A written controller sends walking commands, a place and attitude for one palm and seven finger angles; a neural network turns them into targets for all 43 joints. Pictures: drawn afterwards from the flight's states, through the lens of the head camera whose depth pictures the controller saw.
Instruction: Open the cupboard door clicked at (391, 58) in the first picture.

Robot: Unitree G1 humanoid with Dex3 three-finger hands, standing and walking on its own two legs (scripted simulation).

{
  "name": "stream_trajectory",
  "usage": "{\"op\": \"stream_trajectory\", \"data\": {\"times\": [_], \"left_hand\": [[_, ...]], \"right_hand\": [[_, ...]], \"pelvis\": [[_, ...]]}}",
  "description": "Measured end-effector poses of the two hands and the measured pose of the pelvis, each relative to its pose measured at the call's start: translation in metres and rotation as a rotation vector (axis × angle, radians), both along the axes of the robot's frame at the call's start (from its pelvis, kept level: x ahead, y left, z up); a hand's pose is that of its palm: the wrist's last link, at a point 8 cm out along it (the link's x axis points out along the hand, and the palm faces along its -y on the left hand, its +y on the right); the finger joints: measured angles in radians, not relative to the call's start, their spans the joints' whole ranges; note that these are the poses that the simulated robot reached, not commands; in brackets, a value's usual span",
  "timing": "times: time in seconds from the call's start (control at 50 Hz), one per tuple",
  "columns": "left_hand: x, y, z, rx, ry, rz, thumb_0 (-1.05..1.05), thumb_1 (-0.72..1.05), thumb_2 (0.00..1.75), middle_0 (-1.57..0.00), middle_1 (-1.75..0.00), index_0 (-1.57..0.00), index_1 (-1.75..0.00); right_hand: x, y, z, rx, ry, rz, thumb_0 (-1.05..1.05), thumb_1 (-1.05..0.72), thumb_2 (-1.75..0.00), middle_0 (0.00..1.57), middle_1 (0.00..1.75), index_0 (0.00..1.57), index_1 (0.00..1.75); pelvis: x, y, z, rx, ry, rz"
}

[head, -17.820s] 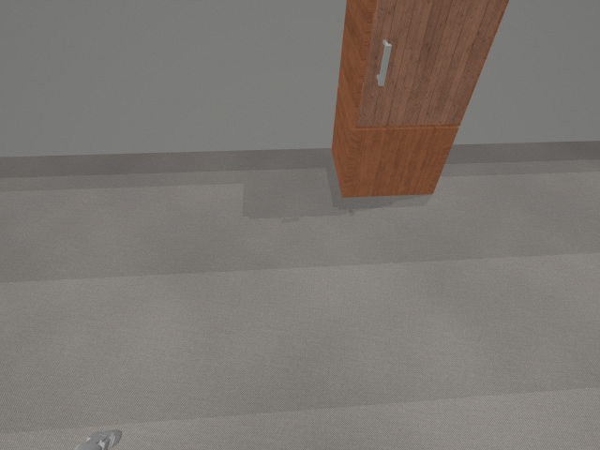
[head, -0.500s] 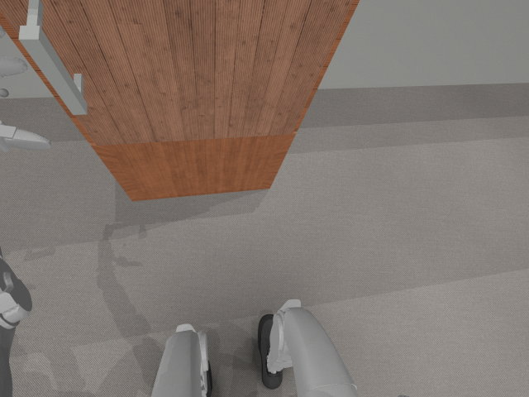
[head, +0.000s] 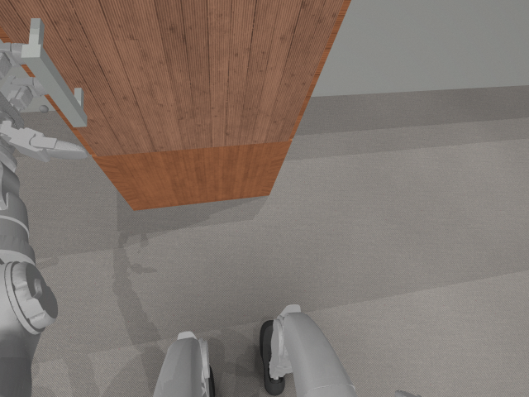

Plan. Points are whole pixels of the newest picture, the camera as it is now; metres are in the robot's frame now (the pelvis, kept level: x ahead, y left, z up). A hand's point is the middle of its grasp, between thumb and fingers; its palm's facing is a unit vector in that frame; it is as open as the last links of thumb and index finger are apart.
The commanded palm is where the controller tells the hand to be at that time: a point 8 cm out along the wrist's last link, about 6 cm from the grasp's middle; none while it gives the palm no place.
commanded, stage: slide the fingers in behind the handle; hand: left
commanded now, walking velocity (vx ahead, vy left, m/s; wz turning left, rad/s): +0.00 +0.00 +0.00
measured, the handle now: (60, 79) +0.56 +0.24 +0.04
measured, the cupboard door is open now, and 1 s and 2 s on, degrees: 0 0 0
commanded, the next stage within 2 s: close the thumb around the handle in 1.02 s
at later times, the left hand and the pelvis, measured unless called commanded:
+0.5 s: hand (67, 108) +0.51 +0.23 +0.03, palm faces +0.06 -1.00 -0.02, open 14.0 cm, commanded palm +0.48 +0.25 +0.04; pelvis +0.01 +0.01 +0.00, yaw +0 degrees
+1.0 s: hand (69, 111) +0.50 +0.22 +0.04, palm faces +0.08 -1.00 -0.04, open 14.0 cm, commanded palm +0.48 +0.25 +0.04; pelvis +0.00 +0.00 +0.00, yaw +0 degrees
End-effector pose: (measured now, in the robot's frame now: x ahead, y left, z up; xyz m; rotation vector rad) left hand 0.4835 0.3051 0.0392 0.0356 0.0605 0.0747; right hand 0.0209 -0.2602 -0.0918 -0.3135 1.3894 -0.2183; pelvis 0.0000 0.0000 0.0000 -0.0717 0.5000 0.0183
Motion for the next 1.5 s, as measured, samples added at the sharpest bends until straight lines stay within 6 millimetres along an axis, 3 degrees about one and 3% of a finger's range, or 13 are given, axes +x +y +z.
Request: {"op": "stream_trajectory", "data": {"times": [0.14,0.72,0.98,1.18,1.32,1.5], "left_hand": [[-0.001,-0.002,0.001,0.001,-0.024,-0.004,-0.01,-0.50,0.30,-0.30,-1.20,-0.30,-1.20],[0.001,-0.042,-0.003,-0.013,-0.023,-0.015,-0.01,-0.50,0.30,-0.30,-1.20,-0.30,-1.20],[-0.004,-0.031,0.000,0.007,-0.028,0.006,-0.01,-0.50,0.30,-0.30,-1.20,-0.30,-1.20],[-0.003,-0.034,-0.004,-0.015,-0.020,-0.004,-0.01,-0.49,0.30,-0.30,-1.20,-0.30,-1.20],[0.001,-0.037,-0.001,-0.007,-0.042,-0.008,-0.01,-0.33,0.37,-0.31,-1.22,-0.31,-1.21],[-0.001,-0.035,-0.002,-0.003,-0.018,-0.007,-0.01,0.10,0.55,-0.34,-1.26,-0.34,-1.26]], "right_hand": [[0.001,0.001,0.000,0.002,0.009,0.001,0.00,-0.91,-0.89,0.20,0.30,0.21,0.30],[0.006,0.009,0.000,0.031,-0.003,-0.010,0.00,-0.91,-0.89,0.20,0.30,0.21,0.30],[0.003,0.001,-0.002,0.022,-0.009,-0.003,0.00,-0.91,-0.89,0.20,0.30,0.21,0.30],[0.005,-0.005,-0.001,-0.002,-0.015,0.010,0.00,-0.91,-0.89,0.20,0.30,0.21,0.30],[0.003,-0.003,-0.002,0.002,-0.014,0.004,0.00,-0.91,-0.89,0.20,0.30,0.20,0.30],[0.000,0.005,-0.002,0.025,-0.006,-0.003,0.00,-0.91,-0.89,0.20,0.30,0.21,0.30]], "pelvis": [[0.002,0.001,0.000,-0.001,0.000,0.002],[0.007,0.003,0.005,0.004,-0.014,0.005],[0.003,-0.001,0.003,0.012,-0.019,0.001],[0.000,-0.001,0.001,0.009,-0.014,0.008],[0.000,0.000,0.000,0.007,-0.011,0.005],[0.002,0.002,0.002,0.008,-0.014,0.003]]}}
